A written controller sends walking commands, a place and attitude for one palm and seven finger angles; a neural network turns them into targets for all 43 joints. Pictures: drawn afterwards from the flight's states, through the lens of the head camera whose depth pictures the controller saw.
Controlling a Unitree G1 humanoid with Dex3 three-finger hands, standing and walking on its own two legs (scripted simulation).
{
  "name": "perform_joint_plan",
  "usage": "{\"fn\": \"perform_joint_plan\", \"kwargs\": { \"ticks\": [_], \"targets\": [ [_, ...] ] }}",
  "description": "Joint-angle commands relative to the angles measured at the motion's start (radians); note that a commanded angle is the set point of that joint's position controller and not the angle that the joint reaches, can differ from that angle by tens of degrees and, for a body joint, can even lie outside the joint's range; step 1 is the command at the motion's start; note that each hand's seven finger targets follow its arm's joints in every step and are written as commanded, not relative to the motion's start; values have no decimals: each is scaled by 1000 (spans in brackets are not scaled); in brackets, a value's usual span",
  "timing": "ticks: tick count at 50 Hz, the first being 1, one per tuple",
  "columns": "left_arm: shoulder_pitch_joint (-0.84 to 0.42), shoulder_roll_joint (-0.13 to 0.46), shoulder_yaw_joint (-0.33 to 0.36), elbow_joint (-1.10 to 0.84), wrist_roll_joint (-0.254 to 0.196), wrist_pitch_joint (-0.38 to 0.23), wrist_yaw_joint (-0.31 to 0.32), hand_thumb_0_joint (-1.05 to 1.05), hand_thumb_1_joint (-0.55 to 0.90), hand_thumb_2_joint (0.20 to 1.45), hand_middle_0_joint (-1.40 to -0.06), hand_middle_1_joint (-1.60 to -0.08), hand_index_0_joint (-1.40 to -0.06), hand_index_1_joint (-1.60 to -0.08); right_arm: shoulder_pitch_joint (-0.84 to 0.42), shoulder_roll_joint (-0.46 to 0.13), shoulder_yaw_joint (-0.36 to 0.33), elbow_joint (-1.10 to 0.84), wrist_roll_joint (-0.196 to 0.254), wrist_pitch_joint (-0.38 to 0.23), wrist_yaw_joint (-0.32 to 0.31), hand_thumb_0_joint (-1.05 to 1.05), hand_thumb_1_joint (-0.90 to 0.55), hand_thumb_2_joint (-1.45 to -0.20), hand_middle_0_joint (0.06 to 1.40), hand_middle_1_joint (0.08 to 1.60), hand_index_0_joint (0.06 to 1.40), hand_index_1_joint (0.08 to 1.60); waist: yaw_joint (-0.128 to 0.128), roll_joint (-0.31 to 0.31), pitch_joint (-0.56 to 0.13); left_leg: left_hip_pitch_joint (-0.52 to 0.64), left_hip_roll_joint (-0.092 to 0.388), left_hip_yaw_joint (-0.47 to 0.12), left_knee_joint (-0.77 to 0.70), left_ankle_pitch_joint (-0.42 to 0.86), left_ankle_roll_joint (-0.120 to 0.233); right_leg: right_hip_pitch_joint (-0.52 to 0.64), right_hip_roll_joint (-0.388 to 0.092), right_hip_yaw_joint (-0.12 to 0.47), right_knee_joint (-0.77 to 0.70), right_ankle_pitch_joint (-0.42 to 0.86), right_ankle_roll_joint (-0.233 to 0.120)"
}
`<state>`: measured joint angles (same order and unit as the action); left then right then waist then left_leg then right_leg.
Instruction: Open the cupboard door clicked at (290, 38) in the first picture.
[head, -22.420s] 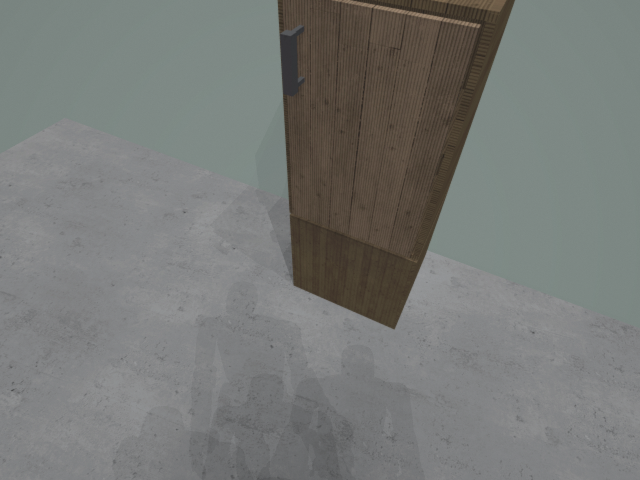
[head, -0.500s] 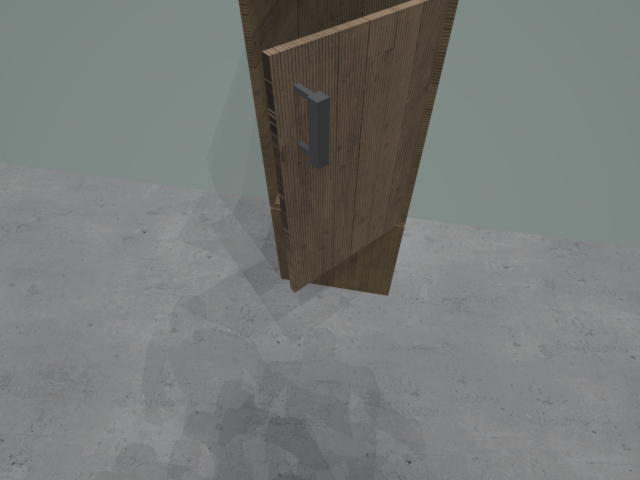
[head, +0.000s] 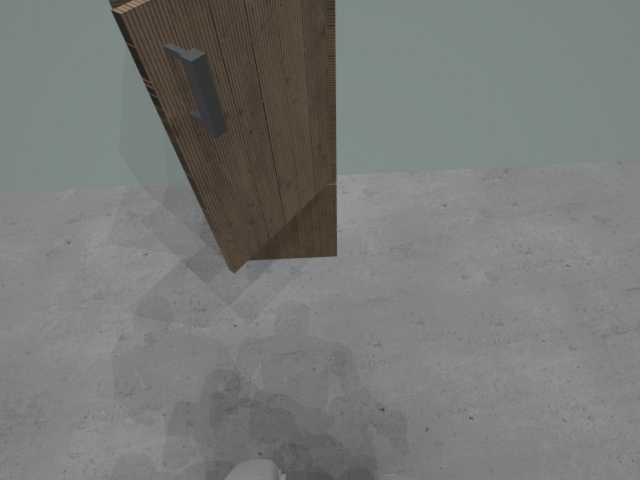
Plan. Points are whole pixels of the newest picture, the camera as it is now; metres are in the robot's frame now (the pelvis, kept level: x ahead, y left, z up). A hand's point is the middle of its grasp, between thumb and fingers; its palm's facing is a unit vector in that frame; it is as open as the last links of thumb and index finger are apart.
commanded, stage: walk to a spot facing it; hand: left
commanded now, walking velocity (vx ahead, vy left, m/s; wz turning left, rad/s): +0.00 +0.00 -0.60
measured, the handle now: (195, 91) +0.57 +0.22 +0.15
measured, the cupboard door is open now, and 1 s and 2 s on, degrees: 50 50 50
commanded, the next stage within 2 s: none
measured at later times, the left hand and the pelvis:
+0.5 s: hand (193, 449) +0.16 +0.21 -0.15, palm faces -0.25 -0.94 -0.24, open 7.4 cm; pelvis +0.01 +0.02 +0.02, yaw -18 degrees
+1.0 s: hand (268, 394) +0.24 +0.11 -0.15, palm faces -0.58 -0.79 -0.20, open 7.4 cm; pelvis +0.03 +0.01 +0.01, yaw -37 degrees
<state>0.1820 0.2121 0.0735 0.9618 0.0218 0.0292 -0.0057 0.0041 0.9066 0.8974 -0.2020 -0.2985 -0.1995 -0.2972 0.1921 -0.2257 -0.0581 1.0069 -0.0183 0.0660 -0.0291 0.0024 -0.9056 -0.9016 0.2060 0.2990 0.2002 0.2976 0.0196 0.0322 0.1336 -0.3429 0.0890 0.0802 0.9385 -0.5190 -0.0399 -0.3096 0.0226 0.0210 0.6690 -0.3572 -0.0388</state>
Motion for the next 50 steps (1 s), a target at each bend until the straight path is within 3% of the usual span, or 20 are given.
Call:
{"fn": "perform_joint_plan", "kwargs": {
  "ticks": [1, 9, 12, 14, 15, 17, 20, 24, 26, 27, 28, 29, 31, 38, 39, 41, 42, 43, 46, 50],
  "targets": [
    [56, 209, 55, -59, 5, -10, 39, 0, 900, 900, -200, -300, -200, -300, -84, -85, -26, -137, 8, -38, -2, 0, -900, -900, 200, 300, 200, 300, 9, -226, -134, -214, -12, -100, 199, 8, -16, 177, -267, 418, -303, 527, -185],
    [68, 219, 60, -67, 10, -4, 30, 0, 900, 900, -200, -300, -200, -300, -90, -51, -21, -161, 22, -48, -4, 0, -900, -900, 200, 300, 200, 300, 5, -177, -178, -36, -79, -71, -177, 72, -13, 156, -200, 432, -275, 537, -152],
    [9, 190, 54, -86, -4, 4, 26, 0, 900, 900, -200, -300, -200, -300, 22, -86, -24, -130, 24, -62, -19, 0, -900, -900, 200, 300, 200, 300, -59, -152, -205, 229, -63, -85, -499, 271, -2, 8, -127, 387, -189, 451, -59],
    [38, 96, 32, -119, -20, 5, 6, 0, 900, 900, -200, -300, -200, -300, 45, -246, -54, -145, -1, -75, -28, 0, -900, -900, 200, 300, 200, 300, -52, 302, -222, 383, 360, -499, -684, 393, 155, -276, 59, 104, 165, -239, 62],
    [-16, 139, 37, -134, -8, 9, 3, 0, 900, 900, -200, -300, -200, -300, 51, -260, -50, -153, -13, -69, -32, 0, -900, -900, 200, 300, 200, 300, -72, 209, -176, 290, 424, -511, -669, 486, 239, -279, 19, 71, 343, -288, 79],
    [-18, 125, 44, -132, 7, 10, -13, 0, 900, 900, -200, -300, -200, -300, -10, -207, -37, -179, -26, -75, -25, 0, -900, -900, 200, 300, 200, 300, -27, 76, -140, 192, 324, -350, -635, 574, 239, -262, -6, 28, 450, -191, 92],
    [-32, 111, 37, -140, -1, 18, -29, 0, 900, 900, -200, -300, -200, -300, -41, -172, -28, -184, -25, -70, -24, 0, -900, -900, 200, 300, 200, 300, -12, 225, -105, 179, 215, -122, -558, 739, 162, -229, -36, -21, 371, -142, 99],
    [-22, 105, 23, -145, -3, 3, -37, 0, 900, 900, -200, -300, -200, -300, 27, -213, -42, -168, -20, -64, -16, 0, -900, -900, 200, 300, 200, 300, -32, 191, -180, 240, 205, -46, -453, 772, 114, -59, 0, -122, 62, -68, 75],
    [60, 129, 32, -118, -5, -2, -35, 0, 900, 900, -200, -300, -200, -300, -1, -217, -47, -178, -10, -58, -9, 0, -900, -900, 200, 300, 200, 300, 17, 126, -186, 134, 182, -3, -345, 625, 68, 120, 2, -122, -130, 135, 52],
    [127, 207, 48, -99, 3, -11, -26, 0, 900, 900, -200, -300, -200, -300, -17, -179, -44, -197, 3, -54, -4, 0, -900, -900, 200, 300, 200, 300, 51, -64, -200, -12, 107, 50, -159, 403, 11, 258, -122, 68, -269, 339, 2],
    [168, 327, 73, -91, 11, -17, -5, 0, 900, 900, -200, -300, -200, -300, -64, -86, -23, -249, 13, -54, 4, 0, -900, -900, 200, 300, 200, 300, 79, -396, -189, -236, -48, 76, 99, -127, -36, 316, -389, 477, -347, 642, -127],
    [200, 341, 77, -85, -2, -16, 11, 0, 900, 900, -200, -300, -200, -300, -76, -120, -19, -256, 14, -43, -3, 0, -900, -900, 200, 300, 200, 300, 103, -337, -213, -252, -19, -77, 225, -158, -17, 303, -431, 492, -337, 618, -208],
    [46, 291, 64, -128, 6, 1, 13, 0, 900, 900, -200, -300, -200, -300, -66, -127, -25, -226, 17, -43, 7, 0, -900, -900, 200, 300, 200, 300, 32, -279, -124, -229, 11, -90, 247, -64, -13, 89, -329, 474, -381, 100, -203],
    [-33, 246, 45, -129, 1, 3, 16, 0, 900, 900, -200, -300, -200, -300, 84, -78, -10, -150, 18, -56, 2, 0, -900, -900, 200, 300, 200, 300, -57, -162, -210, 106, -72, -13, -340, 199, -22, 18, -190, 325, -217, 373, -95],
    [-49, 223, 39, -135, -5, 8, 12, 0, 900, 900, -200, -300, -200, -300, 125, -101, -16, -139, 16, -60, -3, 0, -900, -900, 200, 300, 200, 300, -77, -119, -210, 223, -52, -28, -457, 262, -13, -73, -147, 285, -178, 271, -47],
    [-34, 121, 15, -174, -21, 18, -5, 0, 900, 900, -200, -300, -200, -300, 140, -271, -44, -154, -13, -78, -16, 0, -900, -900, 200, 300, 200, 300, -71, 326, -185, 287, 364, -493, -711, 243, 153, -314, 47, 31, 209, -240, 70],
    [-82, 163, 23, -178, -8, 17, -10, 0, 900, 900, -200, -300, -200, -300, 141, -283, -42, -157, -18, -80, -22, 0, -900, -900, 200, 300, 200, 300, -83, 208, -166, 220, 422, -506, -696, 357, 228, -293, -6, 55, 374, -260, 72],
    [-66, 151, 26, -195, -11, 8, -20, 0, 900, 900, -200, -300, -200, -300, 80, -269, -38, -195, -21, -79, -26, 0, -900, -900, 200, 300, 200, 300, -42, 97, -166, 144, 396, -412, -659, 452, 248, -233, -45, 33, 411, -221, 79],
    [-84, 116, 20, -161, -3, 22, -33, 0, 900, 900, -200, -300, -200, -300, 54, -207, -23, -178, -25, -81, -16, 0, -900, -900, 200, 300, 200, 300, -26, 185, -112, 149, 249, -155, -581, 690, 163, -216, -45, -31, 366, -152, 86],
    [-73, 98, 9, -160, -8, 8, -39, 0, 900, 900, -200, -300, -200, -300, 103, -224, -32, -156, -22, -72, -13, 0, -900, -900, 200, 300, 200, 300, -50, 214, -188, 237, 223, -36, -479, 771, 114, -71, -7, -124, 80, -105, 68]
  ]
}}
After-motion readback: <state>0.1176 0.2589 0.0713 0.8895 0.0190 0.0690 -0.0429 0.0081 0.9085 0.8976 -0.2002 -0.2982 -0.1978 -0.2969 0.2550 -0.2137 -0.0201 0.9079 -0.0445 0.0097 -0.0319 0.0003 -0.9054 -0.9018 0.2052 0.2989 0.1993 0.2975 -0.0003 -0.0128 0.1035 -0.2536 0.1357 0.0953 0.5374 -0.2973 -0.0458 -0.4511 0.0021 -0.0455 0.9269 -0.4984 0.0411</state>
